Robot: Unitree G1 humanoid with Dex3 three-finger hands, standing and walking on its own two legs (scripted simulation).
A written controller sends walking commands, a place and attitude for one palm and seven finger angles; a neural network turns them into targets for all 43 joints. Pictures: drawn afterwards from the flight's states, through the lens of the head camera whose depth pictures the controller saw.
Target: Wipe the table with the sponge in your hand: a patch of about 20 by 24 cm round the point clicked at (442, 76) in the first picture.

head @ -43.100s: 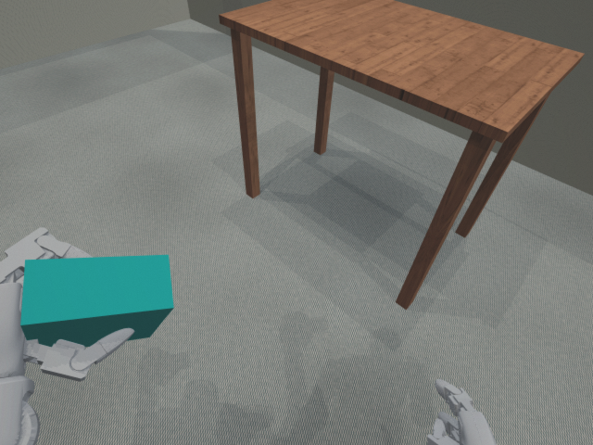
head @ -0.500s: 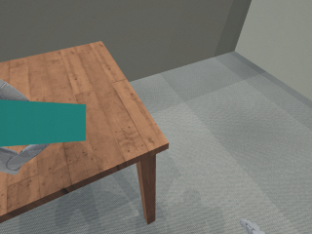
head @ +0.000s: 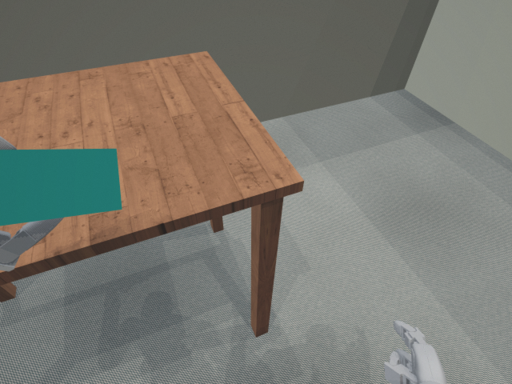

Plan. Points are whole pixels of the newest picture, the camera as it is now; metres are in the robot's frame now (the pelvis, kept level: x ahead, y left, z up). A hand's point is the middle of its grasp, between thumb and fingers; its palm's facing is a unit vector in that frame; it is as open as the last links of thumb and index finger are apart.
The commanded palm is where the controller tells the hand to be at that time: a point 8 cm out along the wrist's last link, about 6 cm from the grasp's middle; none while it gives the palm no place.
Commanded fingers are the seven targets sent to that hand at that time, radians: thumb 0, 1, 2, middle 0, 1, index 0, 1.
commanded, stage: step back with the hand held close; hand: left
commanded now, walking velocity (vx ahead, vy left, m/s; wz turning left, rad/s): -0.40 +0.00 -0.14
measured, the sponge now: (55, 181) +0.23 +0.22 +0.27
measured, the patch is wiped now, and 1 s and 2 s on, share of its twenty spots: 0.95 0.95 0.95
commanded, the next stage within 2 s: stop stepping back and stand still in 0.14 s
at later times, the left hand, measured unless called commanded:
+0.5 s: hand out of the picture +0.07 +0.24 +0.31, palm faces +0.49 -0.81 -0.32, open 9.5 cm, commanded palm +0.03 +0.29 +0.30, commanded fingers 0.00 0.10 1.30 -1.20 -1.60 -1.20 -1.60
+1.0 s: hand out of the picture +0.01 +0.24 +0.32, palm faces +0.56 -0.77 -0.32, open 9.5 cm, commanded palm -0.04 +0.27 +0.30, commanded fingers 0.00 0.10 1.30 -1.20 -1.60 -1.20 -1.60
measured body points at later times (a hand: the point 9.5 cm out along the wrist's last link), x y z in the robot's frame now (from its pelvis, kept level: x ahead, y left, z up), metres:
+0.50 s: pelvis -0.14 +0.02 +0.01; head -0.16 +0.01 +0.46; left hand +0.04 +0.29 +0.32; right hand +0.00 -0.20 -0.09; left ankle -0.09 +0.14 -0.67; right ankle -0.23 -0.07 -0.72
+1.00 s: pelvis -0.21 +0.00 +0.02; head -0.26 -0.03 +0.47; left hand -0.03 +0.28 +0.34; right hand -0.09 -0.24 -0.10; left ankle -0.17 +0.16 -0.65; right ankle -0.18 -0.05 -0.72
